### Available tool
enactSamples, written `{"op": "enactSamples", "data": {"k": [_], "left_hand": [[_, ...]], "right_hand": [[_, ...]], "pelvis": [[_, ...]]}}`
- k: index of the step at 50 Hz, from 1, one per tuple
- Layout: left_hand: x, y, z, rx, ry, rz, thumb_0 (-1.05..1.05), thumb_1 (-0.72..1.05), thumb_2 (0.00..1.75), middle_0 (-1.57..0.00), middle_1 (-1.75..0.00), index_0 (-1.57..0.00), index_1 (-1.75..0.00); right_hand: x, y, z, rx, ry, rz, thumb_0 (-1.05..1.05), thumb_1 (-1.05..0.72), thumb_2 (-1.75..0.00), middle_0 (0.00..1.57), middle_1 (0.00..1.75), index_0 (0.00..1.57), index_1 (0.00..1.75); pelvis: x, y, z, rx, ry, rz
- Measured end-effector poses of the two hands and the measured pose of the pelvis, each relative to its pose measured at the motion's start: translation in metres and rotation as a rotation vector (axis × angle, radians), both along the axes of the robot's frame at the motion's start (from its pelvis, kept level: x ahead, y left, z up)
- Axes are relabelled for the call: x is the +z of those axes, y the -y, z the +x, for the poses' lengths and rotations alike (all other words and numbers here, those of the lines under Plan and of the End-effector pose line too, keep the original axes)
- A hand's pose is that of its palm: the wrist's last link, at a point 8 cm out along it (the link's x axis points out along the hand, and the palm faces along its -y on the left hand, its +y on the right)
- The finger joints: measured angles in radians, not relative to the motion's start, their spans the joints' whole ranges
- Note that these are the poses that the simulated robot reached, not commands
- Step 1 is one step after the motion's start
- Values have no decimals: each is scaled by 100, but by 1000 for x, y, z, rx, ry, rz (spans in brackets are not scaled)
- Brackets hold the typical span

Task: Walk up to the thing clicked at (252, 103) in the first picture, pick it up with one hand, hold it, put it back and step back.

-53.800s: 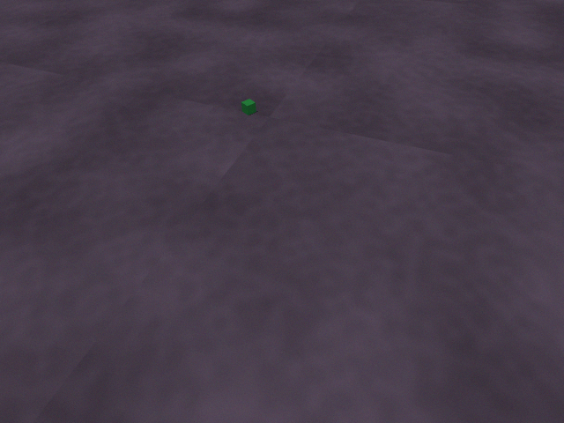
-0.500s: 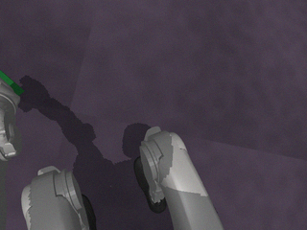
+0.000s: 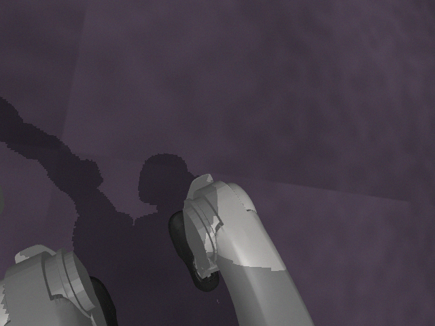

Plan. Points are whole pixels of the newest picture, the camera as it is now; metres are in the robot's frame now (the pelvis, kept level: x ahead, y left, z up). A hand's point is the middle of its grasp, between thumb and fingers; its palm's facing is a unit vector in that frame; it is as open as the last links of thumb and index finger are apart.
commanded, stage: rest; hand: left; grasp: from above
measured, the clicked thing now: out of the picture +0.55 +0.24 -0.25
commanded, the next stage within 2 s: none
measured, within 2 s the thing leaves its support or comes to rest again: rests again in 0.96 s
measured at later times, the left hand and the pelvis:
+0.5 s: hand out of the picture +0.53 +0.24 -0.24, palm faces -0.32 -0.30 -0.90, open 9.6 cm; pelvis +0.00 +0.00 +0.00, yaw -2 degrees
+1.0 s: hand out of the picture +0.53 +0.23 -0.25, palm faces -0.32 -0.31 -0.90, open 9.6 cm; pelvis -0.01 +0.00 +0.00, yaw -3 degrees
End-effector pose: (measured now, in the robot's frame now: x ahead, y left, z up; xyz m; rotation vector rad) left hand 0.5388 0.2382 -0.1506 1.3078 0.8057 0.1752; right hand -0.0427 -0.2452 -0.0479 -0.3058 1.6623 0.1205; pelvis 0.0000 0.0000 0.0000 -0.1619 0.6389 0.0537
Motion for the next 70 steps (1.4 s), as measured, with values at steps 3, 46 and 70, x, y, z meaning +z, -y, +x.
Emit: {"op": "enactSamples", "data": {"k": [3, 46, 70], "left_hand": [[-2, 0, 2, -3, -3, -1, -3, 6, 39, -76, -43, -79, -41], [-39, 2, -3, 39, -16, -9, -3, 7, 38, -75, -44, -78, -42], [-47, -3, -1, 68, -7, -10, -3, 5, 41, -74, -46, -76, -45]], "right_hand": [[1, -2, 0, 1, 3, 1, -1, -89, -89, 20, 30, 20, 30], [23, -18, -12, 51, -7, -18, 0, -90, -90, 20, 30, 20, 30], [35, -20, -12, 82, -16, -21, 0, -90, -90, 20, 30, 20, 30]], "pelvis": [[0, -1, 0, -3, 2, -5], [0, -3, -9, -23, 46, -48], [3, -5, -8, -26, 52, -67]]}}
